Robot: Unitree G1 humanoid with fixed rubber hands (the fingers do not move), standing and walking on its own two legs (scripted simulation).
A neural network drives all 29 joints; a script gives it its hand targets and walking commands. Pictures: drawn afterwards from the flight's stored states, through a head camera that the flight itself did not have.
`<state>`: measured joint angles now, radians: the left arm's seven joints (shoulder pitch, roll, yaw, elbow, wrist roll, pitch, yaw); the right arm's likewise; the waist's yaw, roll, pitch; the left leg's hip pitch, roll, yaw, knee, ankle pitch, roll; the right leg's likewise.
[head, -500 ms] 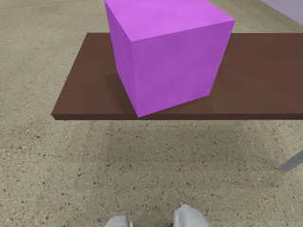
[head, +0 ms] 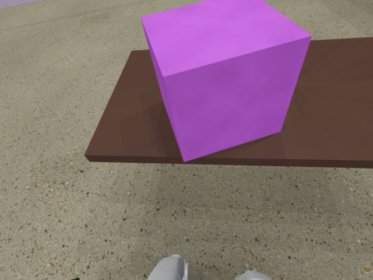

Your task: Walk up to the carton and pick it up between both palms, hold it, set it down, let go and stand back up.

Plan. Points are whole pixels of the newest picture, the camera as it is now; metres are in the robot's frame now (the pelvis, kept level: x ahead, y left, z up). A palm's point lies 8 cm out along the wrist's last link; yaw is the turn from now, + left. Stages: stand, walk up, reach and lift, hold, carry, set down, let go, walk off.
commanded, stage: walk up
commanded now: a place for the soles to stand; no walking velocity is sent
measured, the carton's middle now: (215, 78) +0.61 -0.04 +0.07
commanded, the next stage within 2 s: none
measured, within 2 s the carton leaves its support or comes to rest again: neither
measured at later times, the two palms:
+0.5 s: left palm out of the picture +0.06 +0.32 -0.11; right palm out of the picture +0.07 -0.26 -0.12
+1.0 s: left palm out of the picture +0.08 +0.33 -0.11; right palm out of the picture +0.10 -0.26 -0.12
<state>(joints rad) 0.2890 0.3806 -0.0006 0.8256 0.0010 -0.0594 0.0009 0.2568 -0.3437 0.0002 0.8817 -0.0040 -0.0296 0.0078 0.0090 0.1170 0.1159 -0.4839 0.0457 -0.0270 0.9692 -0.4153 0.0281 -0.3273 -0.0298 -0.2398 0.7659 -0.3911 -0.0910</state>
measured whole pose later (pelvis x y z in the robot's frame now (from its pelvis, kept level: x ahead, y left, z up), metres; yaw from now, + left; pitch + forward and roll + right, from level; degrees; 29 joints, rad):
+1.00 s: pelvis +0.03 +0.02 -0.01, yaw +1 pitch -2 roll -1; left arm 0.28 0.38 0.00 0.84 0.00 -0.05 0.00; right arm 0.24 -0.34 0.00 0.88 0.00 -0.03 0.00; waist 0.01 0.03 0.11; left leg -0.44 0.02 0.02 0.85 -0.38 0.02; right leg -0.35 -0.06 -0.17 0.83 -0.45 -0.03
